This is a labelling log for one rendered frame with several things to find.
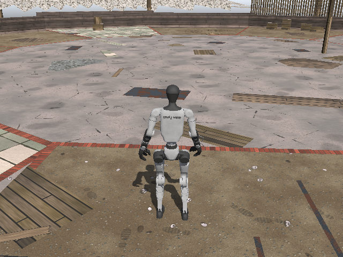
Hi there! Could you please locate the right robot upper arm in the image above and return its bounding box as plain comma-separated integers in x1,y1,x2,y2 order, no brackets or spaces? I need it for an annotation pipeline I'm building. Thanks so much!
183,108,197,138

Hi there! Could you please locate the robot left thigh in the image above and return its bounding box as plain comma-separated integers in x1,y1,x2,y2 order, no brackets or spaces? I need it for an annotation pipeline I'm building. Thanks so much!
153,149,165,185

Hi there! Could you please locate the robot left hand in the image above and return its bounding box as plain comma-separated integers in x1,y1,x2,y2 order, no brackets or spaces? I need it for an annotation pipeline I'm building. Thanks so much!
138,149,151,161

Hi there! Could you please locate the robot right hand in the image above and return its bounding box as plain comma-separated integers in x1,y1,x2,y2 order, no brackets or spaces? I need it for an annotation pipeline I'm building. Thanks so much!
189,146,202,156

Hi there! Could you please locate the humanoid robot head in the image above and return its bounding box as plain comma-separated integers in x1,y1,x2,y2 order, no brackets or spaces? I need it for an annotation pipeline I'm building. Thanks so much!
163,85,181,111

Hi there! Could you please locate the right robot forearm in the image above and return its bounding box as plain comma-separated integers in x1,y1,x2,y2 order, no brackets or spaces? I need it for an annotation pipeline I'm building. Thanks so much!
192,130,201,148

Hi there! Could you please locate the left robot upper arm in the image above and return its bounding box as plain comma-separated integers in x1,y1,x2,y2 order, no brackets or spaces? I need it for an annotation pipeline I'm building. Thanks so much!
146,108,161,137

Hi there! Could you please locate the left robot forearm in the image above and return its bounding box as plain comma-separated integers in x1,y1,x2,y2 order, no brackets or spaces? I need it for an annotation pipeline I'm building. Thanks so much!
140,129,151,150

